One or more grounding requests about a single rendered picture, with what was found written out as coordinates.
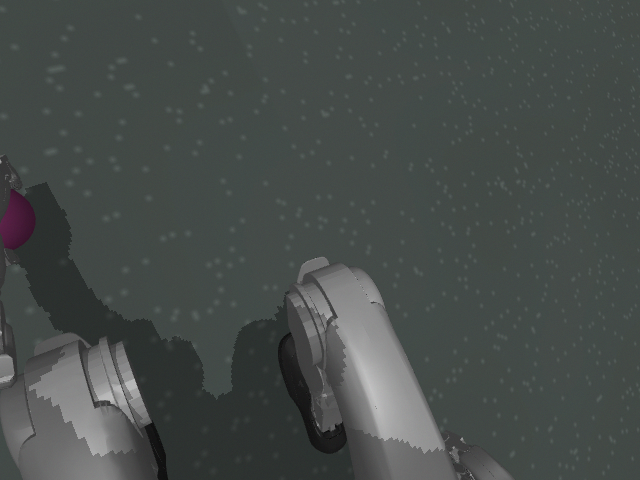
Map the left robot arm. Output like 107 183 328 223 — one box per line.
0 234 17 390

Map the right robot hand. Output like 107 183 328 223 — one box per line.
441 430 515 480

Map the left robot hand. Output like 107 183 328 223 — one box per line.
0 155 22 266

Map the ball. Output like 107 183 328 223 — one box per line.
0 189 36 250

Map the right robot foot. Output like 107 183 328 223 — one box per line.
278 332 347 454

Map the left robot foot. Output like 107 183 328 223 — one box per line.
145 421 168 480

